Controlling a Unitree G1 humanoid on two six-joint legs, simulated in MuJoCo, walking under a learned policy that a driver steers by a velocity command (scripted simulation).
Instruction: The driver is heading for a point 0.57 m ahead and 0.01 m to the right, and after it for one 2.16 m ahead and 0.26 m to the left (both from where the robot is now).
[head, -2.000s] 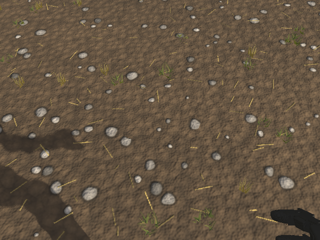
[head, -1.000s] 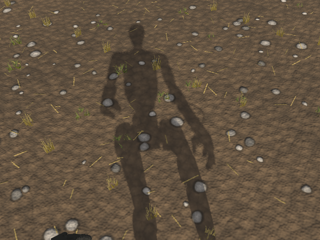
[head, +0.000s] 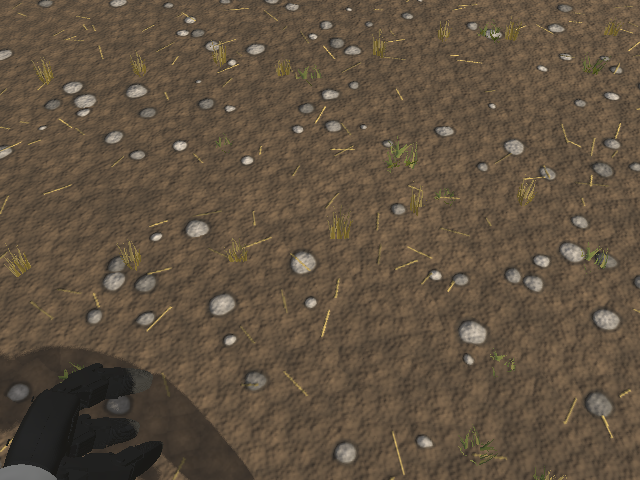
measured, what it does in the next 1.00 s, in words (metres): walks ahead: right foot, then left foot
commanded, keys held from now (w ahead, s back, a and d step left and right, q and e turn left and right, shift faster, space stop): w+e+shift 0.24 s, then w+shift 0.12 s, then w+q+shift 0.64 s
